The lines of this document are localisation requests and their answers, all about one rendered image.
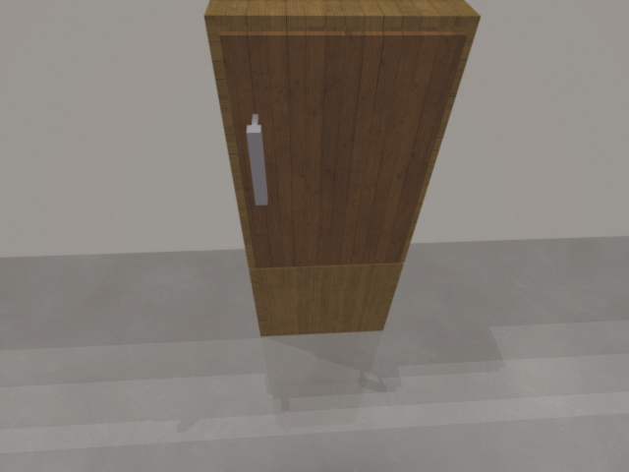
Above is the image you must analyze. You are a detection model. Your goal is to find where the cupboard door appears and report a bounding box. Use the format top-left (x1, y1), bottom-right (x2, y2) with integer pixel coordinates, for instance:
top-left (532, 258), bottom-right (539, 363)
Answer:
top-left (219, 30), bottom-right (467, 268)

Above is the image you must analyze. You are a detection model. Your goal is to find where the handle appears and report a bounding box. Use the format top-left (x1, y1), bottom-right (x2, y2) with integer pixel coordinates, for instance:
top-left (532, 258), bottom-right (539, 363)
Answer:
top-left (247, 114), bottom-right (268, 206)

